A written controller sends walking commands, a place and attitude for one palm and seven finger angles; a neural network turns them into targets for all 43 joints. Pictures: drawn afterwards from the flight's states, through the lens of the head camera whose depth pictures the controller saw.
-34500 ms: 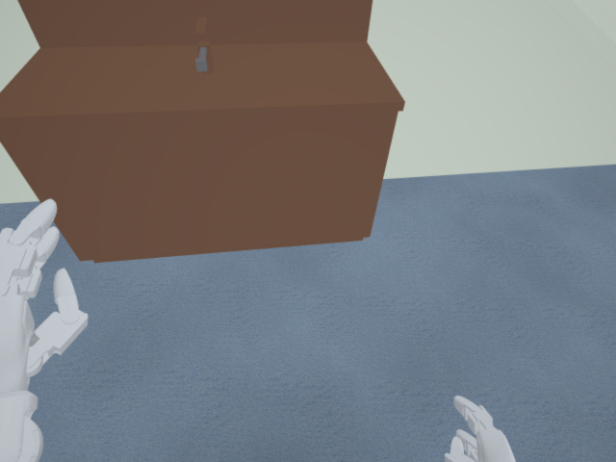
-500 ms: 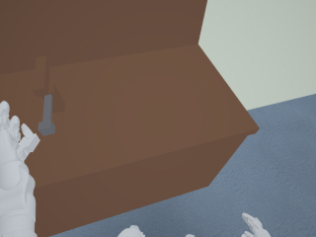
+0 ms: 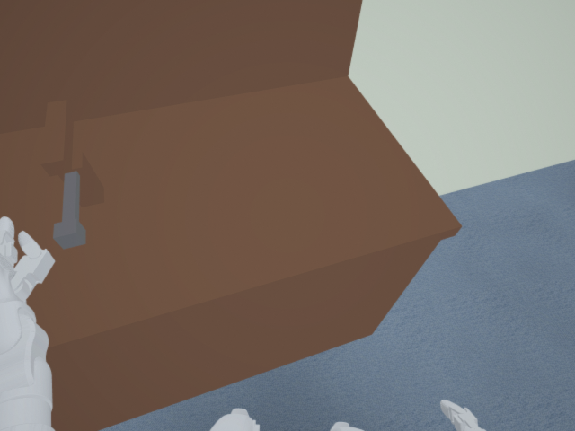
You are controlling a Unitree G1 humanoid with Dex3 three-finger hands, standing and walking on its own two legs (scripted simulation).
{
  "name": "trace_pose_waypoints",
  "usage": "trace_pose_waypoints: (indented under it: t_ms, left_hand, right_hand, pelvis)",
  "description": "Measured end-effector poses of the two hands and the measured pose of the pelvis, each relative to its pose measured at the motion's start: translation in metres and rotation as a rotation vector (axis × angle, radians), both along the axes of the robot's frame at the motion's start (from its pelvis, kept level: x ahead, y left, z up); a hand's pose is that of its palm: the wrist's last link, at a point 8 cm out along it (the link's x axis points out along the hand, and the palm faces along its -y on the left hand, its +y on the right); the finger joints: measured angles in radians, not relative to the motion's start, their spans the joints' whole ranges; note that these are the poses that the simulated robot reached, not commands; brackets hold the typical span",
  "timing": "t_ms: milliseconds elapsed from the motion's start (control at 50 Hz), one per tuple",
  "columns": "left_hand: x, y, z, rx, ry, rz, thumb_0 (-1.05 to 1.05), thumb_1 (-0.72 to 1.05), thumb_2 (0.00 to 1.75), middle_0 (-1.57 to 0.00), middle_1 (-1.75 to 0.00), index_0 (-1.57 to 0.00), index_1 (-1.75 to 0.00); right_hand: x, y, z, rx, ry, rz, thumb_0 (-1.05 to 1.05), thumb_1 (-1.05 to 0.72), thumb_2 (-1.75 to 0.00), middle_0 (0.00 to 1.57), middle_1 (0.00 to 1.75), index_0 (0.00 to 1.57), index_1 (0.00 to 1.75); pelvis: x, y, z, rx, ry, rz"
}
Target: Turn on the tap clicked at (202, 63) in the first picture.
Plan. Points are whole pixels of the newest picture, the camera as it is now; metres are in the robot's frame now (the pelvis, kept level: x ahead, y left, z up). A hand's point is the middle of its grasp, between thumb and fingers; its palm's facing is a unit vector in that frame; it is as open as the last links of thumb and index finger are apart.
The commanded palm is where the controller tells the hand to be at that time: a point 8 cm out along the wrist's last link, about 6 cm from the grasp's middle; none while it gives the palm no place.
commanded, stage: push the lever round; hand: left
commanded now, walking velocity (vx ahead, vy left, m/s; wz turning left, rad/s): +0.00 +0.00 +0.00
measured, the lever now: (70, 234) +0.35 +0.32 +0.07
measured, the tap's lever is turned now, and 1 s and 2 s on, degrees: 0 14 38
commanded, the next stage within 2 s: none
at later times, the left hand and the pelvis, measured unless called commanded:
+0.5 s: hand (62, 252) +0.33 +0.32 +0.06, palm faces +0.56 -0.83 -0.08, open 7.8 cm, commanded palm +0.28 +0.34 +0.06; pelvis +0.00 +0.00 +0.00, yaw +0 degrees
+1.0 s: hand (89, 243) +0.34 +0.29 +0.06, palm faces +0.58 -0.81 -0.07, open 7.8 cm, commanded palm +0.30 +0.31 +0.06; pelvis +0.00 +0.00 +0.00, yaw +1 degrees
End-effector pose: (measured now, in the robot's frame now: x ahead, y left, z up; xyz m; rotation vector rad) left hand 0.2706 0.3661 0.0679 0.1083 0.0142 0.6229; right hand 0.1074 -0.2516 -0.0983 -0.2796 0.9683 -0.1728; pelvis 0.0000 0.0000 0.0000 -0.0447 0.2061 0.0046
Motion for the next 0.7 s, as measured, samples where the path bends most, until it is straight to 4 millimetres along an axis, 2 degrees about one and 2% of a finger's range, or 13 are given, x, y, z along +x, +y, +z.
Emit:
trace_pose_waypoints:
  t_ms: [160,320,460,700]
  left_hand:
    - [-0.008,0.003,-0.001,-0.009,-0.015,-0.007,0.02,0.89,0.90,-0.15,-0.15,-0.15,-0.15]
    - [0.000,-0.006,-0.003,-0.018,-0.022,-0.025,0.02,0.89,0.90,-0.15,-0.15,-0.15,-0.15]
    - [0.008,-0.015,-0.003,-0.020,-0.009,-0.037,0.02,0.89,0.90,-0.16,-0.15,-0.15,-0.15]
    - [0.009,-0.024,-0.004,-0.015,-0.021,-0.025,0.02,0.90,0.90,-0.15,-0.15,-0.15,-0.15]
  right_hand:
    - [0.010,0.000,-0.001,-0.008,-0.018,0.026,0.01,-0.90,-0.90,0.21,0.30,0.20,0.30]
    - [0.017,0.002,0.002,-0.016,-0.043,0.038,0.01,-0.90,-0.90,0.21,0.30,0.20,0.30]
    - [0.016,0.005,0.003,-0.001,-0.045,0.026,0.01,-0.90,-0.90,0.21,0.30,0.20,0.30]
    - [0.008,0.005,-0.002,0.008,-0.008,0.020,0.01,-0.90,-0.90,0.21,0.30,0.20,0.30]
  pelvis:
    - [-0.003,0.000,-0.002,-0.003,-0.001,0.011]
    - [-0.004,0.000,-0.003,-0.005,0.000,0.014]
    - [-0.002,0.001,-0.001,-0.003,-0.001,0.008]
    - [0.000,0.002,-0.002,-0.003,-0.001,0.010]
